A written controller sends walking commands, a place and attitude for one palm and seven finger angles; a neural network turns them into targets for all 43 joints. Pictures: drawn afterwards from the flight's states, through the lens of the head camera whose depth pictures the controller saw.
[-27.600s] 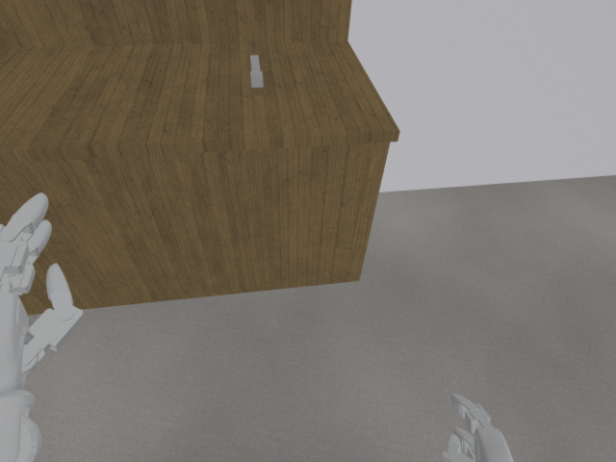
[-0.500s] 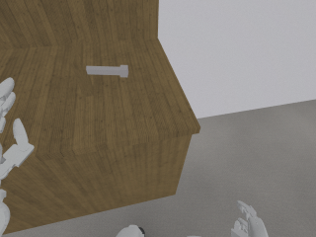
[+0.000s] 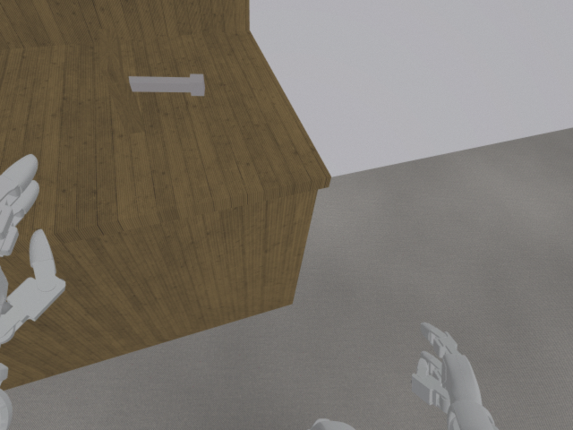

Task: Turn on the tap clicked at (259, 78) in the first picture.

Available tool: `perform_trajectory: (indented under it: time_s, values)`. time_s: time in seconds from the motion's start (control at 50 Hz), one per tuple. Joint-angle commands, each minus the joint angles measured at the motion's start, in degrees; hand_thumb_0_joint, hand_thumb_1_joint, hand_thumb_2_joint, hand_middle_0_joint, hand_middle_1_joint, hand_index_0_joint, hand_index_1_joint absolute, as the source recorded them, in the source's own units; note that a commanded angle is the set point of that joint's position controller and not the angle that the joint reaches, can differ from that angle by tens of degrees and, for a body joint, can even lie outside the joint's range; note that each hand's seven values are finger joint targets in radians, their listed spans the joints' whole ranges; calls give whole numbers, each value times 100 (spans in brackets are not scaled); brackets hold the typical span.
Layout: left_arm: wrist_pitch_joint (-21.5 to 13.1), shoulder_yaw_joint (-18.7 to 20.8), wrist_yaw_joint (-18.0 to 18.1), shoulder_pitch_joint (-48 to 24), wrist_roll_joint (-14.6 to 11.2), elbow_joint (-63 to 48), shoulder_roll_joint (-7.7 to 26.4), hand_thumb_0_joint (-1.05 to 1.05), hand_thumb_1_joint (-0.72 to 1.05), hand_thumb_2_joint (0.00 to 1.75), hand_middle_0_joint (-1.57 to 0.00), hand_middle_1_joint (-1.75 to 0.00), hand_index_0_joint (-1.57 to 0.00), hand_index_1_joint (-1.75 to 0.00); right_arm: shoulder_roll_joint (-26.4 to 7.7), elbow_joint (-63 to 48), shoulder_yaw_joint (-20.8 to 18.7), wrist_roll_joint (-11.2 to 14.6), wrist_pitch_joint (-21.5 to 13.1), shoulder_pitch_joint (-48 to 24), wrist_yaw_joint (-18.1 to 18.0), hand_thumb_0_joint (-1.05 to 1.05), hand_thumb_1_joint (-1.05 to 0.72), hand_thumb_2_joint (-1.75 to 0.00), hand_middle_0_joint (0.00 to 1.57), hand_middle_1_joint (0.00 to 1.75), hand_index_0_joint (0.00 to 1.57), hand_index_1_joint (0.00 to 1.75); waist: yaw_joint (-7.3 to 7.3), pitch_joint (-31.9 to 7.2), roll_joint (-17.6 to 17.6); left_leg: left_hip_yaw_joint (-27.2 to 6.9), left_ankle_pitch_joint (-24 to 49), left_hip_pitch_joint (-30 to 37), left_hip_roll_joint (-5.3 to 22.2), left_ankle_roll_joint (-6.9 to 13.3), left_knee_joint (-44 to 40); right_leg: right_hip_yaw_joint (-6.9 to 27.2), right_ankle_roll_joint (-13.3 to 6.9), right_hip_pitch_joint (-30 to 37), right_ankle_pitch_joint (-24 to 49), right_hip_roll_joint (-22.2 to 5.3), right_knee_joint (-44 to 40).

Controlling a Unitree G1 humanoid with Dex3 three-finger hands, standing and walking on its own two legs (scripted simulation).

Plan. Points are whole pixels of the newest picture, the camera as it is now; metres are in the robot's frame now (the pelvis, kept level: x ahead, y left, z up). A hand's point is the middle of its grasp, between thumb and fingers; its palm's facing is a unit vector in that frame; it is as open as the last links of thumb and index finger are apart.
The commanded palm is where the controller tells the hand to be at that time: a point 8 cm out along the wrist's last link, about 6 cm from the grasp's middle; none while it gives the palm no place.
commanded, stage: stop stepping back and stand still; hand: left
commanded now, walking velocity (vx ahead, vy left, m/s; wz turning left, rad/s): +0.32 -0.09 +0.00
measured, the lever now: (197, 85) +0.67 +0.20 +0.09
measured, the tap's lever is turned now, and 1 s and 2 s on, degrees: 77 77 77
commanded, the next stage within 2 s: stand and check the lever's angle in 0.52 s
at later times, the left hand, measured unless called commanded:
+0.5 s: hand (31, 341) +0.17 +0.22 +0.17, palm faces +0.38 -0.85 -0.37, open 7.4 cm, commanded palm +0.11 +0.27 +0.18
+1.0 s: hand (3, 300) +0.20 +0.26 +0.18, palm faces +0.46 -0.80 -0.39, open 7.4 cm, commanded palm +0.14 +0.29 +0.18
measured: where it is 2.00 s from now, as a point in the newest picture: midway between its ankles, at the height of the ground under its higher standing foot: outside the picture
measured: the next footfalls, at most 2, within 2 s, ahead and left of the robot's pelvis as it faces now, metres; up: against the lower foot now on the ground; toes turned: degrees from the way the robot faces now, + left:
right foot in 0.16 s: +0.02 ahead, -0.11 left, +0.00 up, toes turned +0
left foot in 0.44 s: +0.05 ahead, +0.12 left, +0.00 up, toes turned +4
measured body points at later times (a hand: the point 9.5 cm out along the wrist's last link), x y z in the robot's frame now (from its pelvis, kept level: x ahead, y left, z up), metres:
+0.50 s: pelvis -0.05 -0.01 +0.00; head -0.07 +0.00 +0.45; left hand +0.14 +0.27 +0.19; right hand +0.10 -0.26 -0.08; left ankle -0.04 +0.12 -0.74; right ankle -0.02 -0.10 -0.72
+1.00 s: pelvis -0.01 +0.00 +0.00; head +0.00 +0.00 +0.45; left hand +0.17 +0.30 +0.20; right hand +0.19 -0.22 -0.07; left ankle +0.01 +0.12 -0.73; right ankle -0.02 -0.11 -0.73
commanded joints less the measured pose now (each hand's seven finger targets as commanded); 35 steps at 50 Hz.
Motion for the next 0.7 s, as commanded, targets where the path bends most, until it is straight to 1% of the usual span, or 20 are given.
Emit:
perform_trajectory:
  time_s: [0.0, 0.08, 0.12, 0.14, 0.16, 0.18, 0.22, 0.26, 0.36, 0.38, 0.42, 0.44, 0.46, 0.48, 0.5, 0.56, 0.58, 0.6, 0.62, 0.68]
  values:
    - [-206, 757, 161, -38, 21, -1253, 808, 0, 90, 90, -20, -30, -20, -30, -813, -513, -252, -30, -419, 13, -15, 0, -90, -90, 20, 30, 20, 30, 12, -1030, 1742, -1298, 2392, 697, 1512, 413, -971, -148, 36, -45, 154, -100, 44]
    - [-22, 507, 187, -76, -16, -178, 600, 0, 90, 90, -20, -30, -20, -30, -898, -516, -166, 14, -323, -135, -151, 0, -90, -90, 20, 30, 20, 30, 63, -576, 1602, -1162, -2307, -1182, 1304, 365, -1424, -586, -47, 1551, 177, 118, -1112]
    - [-5, 308, 166, -360, 78, 148, 493, 0, 90, 90, -20, -30, -20, -30, -905, -430, -164, -15, -262, -154, -203, 0, -90, -90, 20, 30, 20, 30, 139, -509, 1132, -858, -2832, -1864, 926, 269, -612, -502, -276, 2103, 0, 101, -1737]
    - [-23, 242, 138, -572, 128, 206, 527, 0, 90, 90, -20, -30, -20, -30, -849, -395, -182, -37, -235, -141, -215, 0, -90, -90, 20, 30, 20, 30, 176, -467, 97, -485, -2443, -2116, 522, 179, 851, 532, -634, 1923, -599, -466, -2437]
    - [6, 160, 83, -837, 119, 176, 564, 0, 90, 90, -20, -30, -20, -30, -801, -383, -197, -32, -242, -85, -198, 0, -90, -90, 20, 30, 20, 30, 142, -430, -1189, -248, -1701, -2134, 102, 38, 2607, 2407, -1100, 1335, -1432, -1584, -3487]
    - [-27, 23, 70, -1470, 106, -63, 568, 0, 90, 90, -20, -30, -20, -30, -805, -351, -179, -14, -331, -120, -179, 0, -90, -90, 20, 30, 20, 30, 79, -383, -1169, -482, -1255, -2105, 119, -21, 3472, 2870, -1176, 1082, -1202, -1984, -3785]
    - [-136, 68, 75, -1715, 107, 44, 684, 0, 90, 90, -20, -30, -20, -30, -754, -112, -132, -61, -486, 2, -180, 0, -90, -90, 20, 30, 20, 30, -78, -600, -625, -644, -845, -1615, 374, -42, 3387, 2057, -1156, 668, -1352, -1807, -3468]
    - [-151, 58, 100, -1601, 128, -16, 711, 0, 90, 90, -20, -30, -20, -30, -731, -83, -96, -65, -432, -29, -238, 0, -90, -90, 20, 30, 20, 30, -60, -407, -115, -328, -582, -736, 445, -35, 2676, 1179, -1000, -199, -1328, -1564, -3421]
    - [-222, 347, 290, -897, 79, -541, 853, 0, 90, 90, -20, -30, -20, -30, -654, -162, -15, -150, -514, -34, -348, 0, -90, -90, 20, 30, 20, 30, 56, -707, 406, 186, -851, 540, 155, 93, 363, 650, -820, -173, -1822, -1168, -2837]
    - [-215, 451, 300, -623, 30, -432, 868, 0, 90, 90, -20, -30, -20, -30, -751, -217, -52, -158, -514, -10, -374, 0, -90, -90, 20, 30, 20, 30, 28, -661, 733, -237, -1224, 549, 314, 181, -260, 505, -688, -95, -1671, -934, -2290]
    - [-245, 462, 328, -796, 40, -644, 715, 0, 90, 90, -20, -30, -20, -30, -922, -264, -53, -144, -483, 23, -340, 0, -90, -90, 20, 30, 20, 30, -1, -363, 2509, -2746, -2934, 174, 1797, 839, -1928, -493, -134, -491, -694, 199, 17]
    - [-182, 581, 314, -879, 127, -503, 825, 0, 90, 90, -20, -30, -20, -30, -791, -312, -89, -111, -507, 45, -327, 0, -90, -90, 20, 30, 20, 30, -2, -303, 2210, -2853, -2692, -418, 1993, 1048, -2150, -332, -56, -315, -433, 215, 1123]
    - [-165, 733, 285, -864, 114, -216, 907, 0, 90, 90, -20, -30, -20, -30, -701, -198, -114, -105, -528, 55, -294, 0, -90, -90, 20, 30, 20, 30, 44, -356, 1675, -2484, -2235, -527, 1832, 953, -1977, -206, -57, -202, -297, 25, 1263]
    - [-175, 707, 240, -927, 66, -267, 920, 0, 90, 90, -20, -30, -20, -30, -754, -170, -126, -97, -531, 46, -254, 0, -90, -90, 20, 30, 20, 30, 57, -439, 1809, -2315, -2442, -677, 1738, 869, -1872, -255, -36, -58, -305, 16, 1120]
    - [-130, 578, 221, -678, 82, 134, 704, 0, 90, 90, -20, -30, -20, -30, -747, -161, -98, -79, -571, 33, -221, 0, -90, -90, 20, 30, 20, 30, 85, -194, 1676, -1976, -1934, -814, 1604, 781, -1694, -242, -36, 127, -216, -120, 358]
    - [-81, 337, 152, -432, 67, 356, 486, 0, 90, 90, -20, -30, -20, -30, -782, -179, -71, -28, -596, 31, -211, 0, -90, -90, 20, 30, 20, 30, 175, -445, 988, -911, -542, -798, 959, 349, -216, -470, -24, 1541, 780, -9, -2121]
    - [-94, 245, 91, -393, 98, 446, 493, 0, 90, 90, -20, -30, -20, -30, -753, -198, -97, -52, -587, 8, -197, 0, -90, -90, 20, 30, 20, 30, 142, -468, 85, -533, -267, -1136, 561, 177, 732, 421, -225, 1778, 1114, -486, -2570]
    - [-108, 230, 41, -462, 75, 291, 573, 0, 90, 90, -20, -30, -20, -30, -732, -246, -136, -31, -574, -9, -153, 0, -90, -90, 20, 30, 20, 30, 91, -617, -945, -240, -463, -1615, 193, -11, 1836, 1929, -640, 1925, 1782, -1426, -2906]
    - [-190, 238, 28, -840, 37, 32, 641, 0, 90, 90, -20, -30, -20, -30, -719, -267, -113, -29, -617, -90, -124, 0, -90, -90, 20, 30, 20, 30, 95, -658, -795, -384, -928, -1846, 203, -61, 2484, 2149, -892, 2005, 2693, -1874, -2869]
    - [-256, 258, 26, -1081, 45, -273, 714, 0, 90, 90, -20, -30, -20, -30, -794, -198, -171, -20, -694, -4, -106, 0, -90, -90, 20, 30, 20, 30, 59, -915, -266, -646, -734, -1151, 442, -63, 1850, 1410, -849, 1842, 3441, -1665, -2361]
